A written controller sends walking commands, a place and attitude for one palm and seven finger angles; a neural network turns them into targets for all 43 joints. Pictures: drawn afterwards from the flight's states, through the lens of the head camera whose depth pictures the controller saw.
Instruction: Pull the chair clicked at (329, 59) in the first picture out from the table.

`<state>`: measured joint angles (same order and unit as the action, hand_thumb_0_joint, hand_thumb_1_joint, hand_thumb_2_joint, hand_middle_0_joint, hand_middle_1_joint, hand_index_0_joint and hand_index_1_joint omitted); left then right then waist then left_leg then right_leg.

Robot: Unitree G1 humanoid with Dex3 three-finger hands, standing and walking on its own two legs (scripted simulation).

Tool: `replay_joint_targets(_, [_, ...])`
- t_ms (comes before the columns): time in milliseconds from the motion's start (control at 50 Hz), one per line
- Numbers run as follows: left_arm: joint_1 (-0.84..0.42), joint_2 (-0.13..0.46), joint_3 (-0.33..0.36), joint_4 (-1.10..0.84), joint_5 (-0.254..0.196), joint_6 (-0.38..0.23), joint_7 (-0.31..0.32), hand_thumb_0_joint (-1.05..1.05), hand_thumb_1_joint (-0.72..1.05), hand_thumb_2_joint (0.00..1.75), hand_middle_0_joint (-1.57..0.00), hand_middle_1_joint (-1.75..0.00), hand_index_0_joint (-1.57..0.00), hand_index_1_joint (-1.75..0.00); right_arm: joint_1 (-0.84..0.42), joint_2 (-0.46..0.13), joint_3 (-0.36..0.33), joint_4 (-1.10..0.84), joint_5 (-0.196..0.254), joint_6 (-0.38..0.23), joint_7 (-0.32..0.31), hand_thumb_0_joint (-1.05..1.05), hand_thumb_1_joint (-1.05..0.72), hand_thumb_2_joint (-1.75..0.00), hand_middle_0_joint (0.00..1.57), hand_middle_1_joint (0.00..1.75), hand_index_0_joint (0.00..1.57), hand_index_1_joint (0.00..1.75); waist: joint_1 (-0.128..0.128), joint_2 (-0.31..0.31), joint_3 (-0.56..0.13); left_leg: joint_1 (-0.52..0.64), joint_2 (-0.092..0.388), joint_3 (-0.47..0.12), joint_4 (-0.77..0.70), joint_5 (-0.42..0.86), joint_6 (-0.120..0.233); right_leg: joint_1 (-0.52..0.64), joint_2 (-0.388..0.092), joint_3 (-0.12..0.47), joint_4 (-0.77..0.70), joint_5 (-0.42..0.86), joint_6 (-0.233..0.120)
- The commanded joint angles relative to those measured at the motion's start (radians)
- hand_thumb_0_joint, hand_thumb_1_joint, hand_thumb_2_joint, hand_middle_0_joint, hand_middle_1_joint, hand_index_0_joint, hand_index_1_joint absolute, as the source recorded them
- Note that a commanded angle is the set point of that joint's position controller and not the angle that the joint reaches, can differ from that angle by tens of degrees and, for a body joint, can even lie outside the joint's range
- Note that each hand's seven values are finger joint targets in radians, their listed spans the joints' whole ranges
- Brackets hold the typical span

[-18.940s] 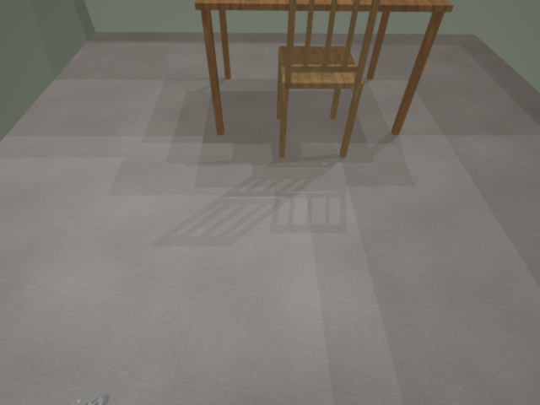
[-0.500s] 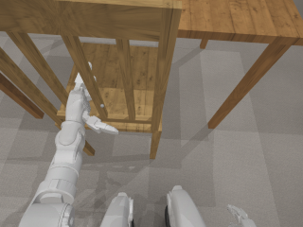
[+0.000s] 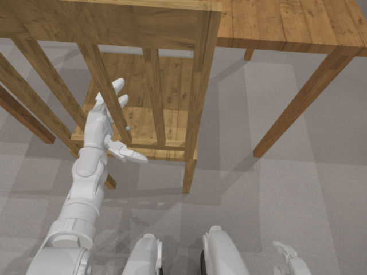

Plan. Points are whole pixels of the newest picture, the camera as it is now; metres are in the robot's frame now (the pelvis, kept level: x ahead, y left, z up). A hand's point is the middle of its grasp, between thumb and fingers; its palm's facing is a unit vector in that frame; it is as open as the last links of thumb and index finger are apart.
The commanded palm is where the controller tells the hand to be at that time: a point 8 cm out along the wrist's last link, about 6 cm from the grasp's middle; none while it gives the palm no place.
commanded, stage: hook a spindle and tug to test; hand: left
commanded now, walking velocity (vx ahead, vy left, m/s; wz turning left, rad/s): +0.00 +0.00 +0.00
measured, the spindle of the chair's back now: (113, 105) +0.45 +0.14 +0.06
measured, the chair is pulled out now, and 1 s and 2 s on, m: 0.00 0.02 0.07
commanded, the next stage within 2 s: step backward, pulling the chair out in 1.22 s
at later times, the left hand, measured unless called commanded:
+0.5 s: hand (126, 127) +0.42 +0.12 +0.03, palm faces -0.08 -1.00 -0.02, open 7.4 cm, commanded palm +0.39 +0.17 +0.03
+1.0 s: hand (127, 135) +0.40 +0.11 +0.03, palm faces -0.10 -0.99 -0.01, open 5.2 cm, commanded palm +0.37 +0.16 +0.03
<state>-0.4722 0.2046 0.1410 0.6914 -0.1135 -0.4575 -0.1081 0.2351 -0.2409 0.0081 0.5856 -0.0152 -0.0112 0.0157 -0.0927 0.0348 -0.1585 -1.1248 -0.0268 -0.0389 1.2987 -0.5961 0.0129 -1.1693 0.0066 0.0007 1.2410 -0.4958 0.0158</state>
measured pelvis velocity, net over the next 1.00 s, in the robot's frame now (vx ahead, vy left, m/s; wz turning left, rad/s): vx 0.03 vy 0.00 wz -0.01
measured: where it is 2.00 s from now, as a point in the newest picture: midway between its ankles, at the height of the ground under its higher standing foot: outside the picture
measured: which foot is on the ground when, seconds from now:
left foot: down 0.00-1.00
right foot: down 0.00-1.00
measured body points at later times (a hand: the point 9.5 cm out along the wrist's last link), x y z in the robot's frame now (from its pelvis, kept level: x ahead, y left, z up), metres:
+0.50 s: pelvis +0.01 +0.00 +0.01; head +0.14 +0.01 +0.44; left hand +0.42 +0.17 +0.03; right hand +0.11 -0.25 -0.12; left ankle +0.01 +0.11 -0.62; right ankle +0.04 -0.13 -0.62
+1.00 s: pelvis +0.03 +0.00 +0.01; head +0.15 +0.01 +0.44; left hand +0.40 +0.17 +0.03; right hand +0.15 -0.24 -0.10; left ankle +0.01 +0.11 -0.62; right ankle +0.04 -0.13 -0.62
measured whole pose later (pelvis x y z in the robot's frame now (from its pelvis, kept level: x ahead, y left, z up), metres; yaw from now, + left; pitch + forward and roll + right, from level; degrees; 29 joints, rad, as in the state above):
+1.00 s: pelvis +0.03 +0.00 +0.01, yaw -1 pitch +25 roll -2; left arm -0.24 0.18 0.08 0.45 -0.14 -0.42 -0.08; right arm 0.24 -0.23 0.00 0.55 -0.01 0.00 0.04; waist -0.08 0.04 -0.17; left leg -1.05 -0.02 -0.03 1.24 -0.62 0.02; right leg -1.10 0.01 0.01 1.19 -0.52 0.02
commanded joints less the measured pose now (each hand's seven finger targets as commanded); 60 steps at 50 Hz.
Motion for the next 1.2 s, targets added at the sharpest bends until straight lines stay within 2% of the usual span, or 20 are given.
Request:
replay_joint_targets(0, [-0.318, 0.090, -0.003, -0.209, -0.011, -0.069, -0.008, 0.00, -0.50, 0.30, -0.32, -0.90, -0.32, -0.90, 0.081, -0.150, -0.058, -0.085, 0.006, -0.032, -0.008, 0.00, -0.90, -0.90, 0.20, 0.30, 0.20, 0.30, -0.031, 0.003, -0.454, 0.248, 0.015, 0.012, -0.169, 0.357, 0.000, 0.307, -0.001, -0.027, -0.147, 0.269, -0.045])
replay_joint_targets(20, [-0.307, 0.110, 0.017, -0.200, -0.011, -0.067, -0.007, 0.00, -0.44, 0.32, -0.34, -0.96, -0.34, -0.96, 0.084, -0.154, -0.059, -0.087, 0.007, -0.032, -0.009, 0.00, -0.90, -0.90, 0.20, 0.30, 0.20, 0.30, -0.023, -0.017, -0.445, 0.234, 0.016, 0.011, -0.173, 0.342, 0.000, 0.315, 0.000, -0.026, -0.150, 0.256, -0.046])
replay_joint_targets(80, [-0.329, 0.112, 0.014, -0.202, -0.009, -0.072, -0.009, 0.00, -0.28, 0.40, -0.39, -1.12, -0.39, -1.12, 0.082, -0.154, -0.058, -0.083, 0.006, -0.034, -0.012, 0.00, -0.90, -0.90, 0.20, 0.30, 0.20, 0.30, -0.029, -0.001, -0.455, 0.232, 0.014, 0.015, -0.168, 0.341, 0.001, 0.314, -0.002, -0.022, -0.149, 0.262, -0.045])
replay_joint_targets(200, [-0.288, 0.072, -0.021, -0.245, -0.016, -0.068, -0.014, 0.00, 0.06, 0.54, -0.50, -1.45, -0.50, -1.45, 0.089, -0.151, -0.064, -0.083, 0.005, -0.035, -0.005, 0.00, -0.90, -0.90, 0.20, 0.30, 0.20, 0.30, -0.019, 0.037, -0.496, 0.306, 0.020, 0.006, -0.170, 0.435, -0.007, 0.306, -0.002, -0.034, -0.139, 0.314, -0.049])
replay_joint_targets(260, [-0.239, 0.067, -0.030, -0.250, -0.013, -0.066, -0.013, 0.00, 0.23, 0.61, -0.50, -1.45, -0.50, -1.45, 0.090, -0.149, -0.063, -0.092, 0.006, -0.033, -0.002, 0.00, -0.90, -0.90, 0.20, 0.30, 0.20, 0.30, -0.016, 0.003, -0.492, 0.292, 0.021, 0.006, -0.176, 0.449, -0.004, 0.336, 0.000, -0.034, -0.141, 0.338, -0.049])
replay_joint_targets(340, [-0.238, 0.067, -0.036, -0.281, -0.015, -0.072, -0.014, 0.00, 0.45, 0.71, -0.50, -1.45, -0.50, -1.45, 0.089, -0.148, -0.066, -0.091, 0.006, -0.036, 0.000, 0.00, -0.90, -0.90, 0.20, 0.30, 0.20, 0.30, -0.017, 0.021, -0.485, 0.296, 0.020, 0.010, -0.175, 0.450, -0.004, 0.339, 0.000, -0.033, -0.144, 0.345, -0.050])
replay_joint_targets(400, [-0.213, 0.058, -0.038, -0.271, -0.020, -0.072, -0.014, 0.00, 0.62, 0.78, -0.50, -1.45, -0.50, -1.45, 0.086, -0.146, -0.064, -0.089, 0.007, -0.036, 0.001, 0.00, -0.90, -0.90, 0.20, 0.30, 0.20, 0.30, -0.020, -0.001, -0.462, 0.285, 0.022, 0.012, -0.176, 0.439, -0.003, 0.338, 0.001, -0.032, -0.148, 0.343, -0.047])
replay_joint_targets(440, [-0.218, 0.083, -0.015, -0.257, -0.016, -0.075, -0.013, 0.00, 0.73, 0.83, -0.50, -1.45, -0.50, -1.45, 0.089, -0.150, -0.065, -0.083, 0.005, -0.037, -0.002, 0.00, -0.90, -0.90, 0.20, 0.30, 0.20, 0.30, -0.019, -0.018, -0.455, 0.257, 0.019, 0.014, -0.173, 0.420, 0.000, 0.347, 0.001, -0.030, -0.146, 0.335, -0.048])
replay_joint_targets(500, [-0.219, 0.075, -0.018, -0.259, -0.014, -0.075, -0.015, 0.00, 0.90, 0.90, -0.50, -1.45, -0.50, -1.45, 0.090, -0.146, -0.065, -0.084, 0.005, -0.036, -0.002, 0.00, -0.90, -0.90, 0.20, 0.30, 0.20, 0.30, -0.017, 0.007, -0.461, 0.281, 0.022, 0.010, -0.175, 0.449, -0.006, 0.330, -0.001, -0.035, -0.138, 0.345, -0.048])
replay_joint_targets(540, [-0.238, 0.059, -0.037, -0.262, -0.013, -0.070, -0.014, 0.00, 0.90, 0.90, -0.50, -1.45, -0.50, -1.45, 0.090, -0.148, -0.067, -0.082, 0.006, -0.035, -0.002, 0.00, -0.90, -0.90, 0.20, 0.30, 0.20, 0.30, -0.024, 0.028, -0.458, 0.306, 0.024, 0.006, -0.171, 0.472, -0.008, 0.303, -0.001, -0.039, -0.137, 0.345, -0.050])
replay_joint_targets(600, [-0.183, 0.032, -0.059, -0.283, -0.015, -0.057, -0.014, 0.00, 0.90, 0.90, -0.50, -1.45, -0.50, -1.45, 0.091, -0.146, -0.070, -0.089, 0.007, -0.029, 0.003, 0.00, -0.90, -0.90, 0.20, 0.30, 0.20, 0.30, -0.015, 0.038, -0.480, 0.350, 0.030, 0.000, -0.175, 0.529, -0.016, 0.297, -0.002, -0.046, -0.136, 0.362, -0.050])
replay_joint_targets(700, [-0.102, 0.020, -0.078, -0.339, -0.013, -0.047, -0.013, 0.00, 0.90, 0.90, -0.50, -1.45, -0.50, -1.45, 0.083, -0.138, -0.071, -0.108, 0.008, -0.022, 0.007, 0.00, -0.90, -0.90, 0.20, 0.30, 0.20, 0.30, -0.006, 0.009, -0.489, 0.338, 0.028, 0.006, -0.180, 0.542, -0.009, 0.354, -0.001, -0.042, -0.142, 0.403, -0.049])
replay_joint_targets(740, [-0.039, 0.044, -0.057, -0.342, -0.012, -0.045, -0.012, 0.00, 0.90, 0.90, -0.50, -1.45, -0.50, -1.45, 0.081, -0.140, -0.071, -0.118, 0.010, -0.022, 0.008, 0.00, -0.90, -0.90, 0.20, 0.30, 0.20, 0.30, 0.006, -0.016, -0.485, 0.319, 0.028, 0.005, -0.184, 0.540, -0.008, 0.374, 0.000, -0.041, -0.141, 0.411, -0.050])
replay_joint_targets(780, [-0.031, 0.032, -0.077, -0.397, -0.013, -0.053, -0.012, 0.00, 0.90, 0.90, -0.50, -1.45, -0.50, -1.45, 0.076, -0.134, -0.069, -0.125, 0.010, -0.022, 0.010, 0.00, -0.90, -0.90, 0.20, 0.30, 0.20, 0.30, 0.009, 0.014, -0.486, 0.340, 0.030, 0.003, -0.191, 0.554, -0.011, 0.372, -0.002, -0.041, -0.140, 0.413, -0.050])
replay_joint_targets(900, [0.103, 0.030, -0.076, -0.447, -0.020, -0.052, -0.010, 0.00, 0.90, 0.90, -0.50, -1.45, -0.50, -1.45, 0.070, -0.127, -0.069, -0.143, 0.012, -0.026, 0.015, 0.00, -0.90, -0.90, 0.20, 0.30, 0.20, 0.30, 0.019, -0.012, -0.470, 0.334, 0.032, 0.010, -0.192, 0.579, -0.010, 0.404, -0.001, -0.036, -0.145, 0.452, -0.047])
replay_joint_targets(940, [0.109, 0.039, -0.077, -0.482, -0.019, -0.055, -0.008, 0.00, 0.90, 0.90, -0.50, -1.45, -0.50, -1.45, 0.063, -0.128, -0.068, -0.144, 0.011, -0.030, 0.014, 0.00, -0.90, -0.90, 0.20, 0.30, 0.20, 0.30, 0.020, 0.025, -0.460, 0.342, 0.032, 0.008, -0.188, 0.596, -0.011, 0.389, -0.002, -0.036, -0.139, 0.454, -0.050])
replay_joint_targets(1000, [0.147, 0.021, -0.086, -0.488, -0.024, -0.054, -0.008, 0.00, 0.90, 0.90, -0.50, -1.45, -0.50, -1.45, 0.061, -0.124, -0.069, -0.146, 0.011, -0.032, 0.015, 0.00, -0.90, -0.90, 0.20, 0.30, 0.20, 0.30, 0.016, 0.000, -0.446, 0.334, 0.033, 0.010, -0.187, 0.589, -0.012, 0.390, -0.002, -0.037, -0.141, 0.458, -0.047])
replay_joint_targets(1020, [0.148, 0.040, -0.066, -0.499, -0.026, -0.056, -0.006, 0.00, 0.90, 0.90, -0.50, -1.45, -0.50, -1.45, 0.058, -0.127, -0.070, -0.146, 0.010, -0.034, 0.013, 0.00, -0.90, -0.90, 0.20, 0.30, 0.20, 0.30, 0.019, -0.009, -0.451, 0.325, 0.033, 0.011, -0.183, 0.580, -0.012, 0.396, -0.004, -0.035, -0.139, 0.460, -0.046])
replay_joint_targets(1060, [0.157, 0.043, -0.069, -0.497, -0.017, -0.053, -0.005, 0.00, 0.90, 0.90, -0.50, -1.45, -0.50, -1.45, 0.054, -0.126, -0.067, -0.146, 0.009, -0.034, 0.012, 0.00, -0.90, -0.90, 0.20, 0.30, 0.20, 0.30, 0.022, 0.016, -0.440, 0.322, 0.032, 0.008, -0.184, 0.583, -0.014, 0.386, -0.004, -0.037, -0.130, 0.455, -0.049])
replay_joint_targets(1180, [0.138, 0.043, -0.065, -0.477, -0.020, -0.039, -0.012, 0.00, 0.90, 0.90, -0.50, -1.45, -0.50, -1.45, 0.043, -0.129, -0.069, -0.143, 0.010, -0.037, 0.005, 0.00, -0.90, -0.90, 0.20, 0.30, 0.20, 0.30, 0.012, -0.015, -0.434, 0.283, 0.025, 0.015, -0.167, 0.529, -0.008, 0.388, -0.006, -0.032, -0.128, 0.448, -0.046])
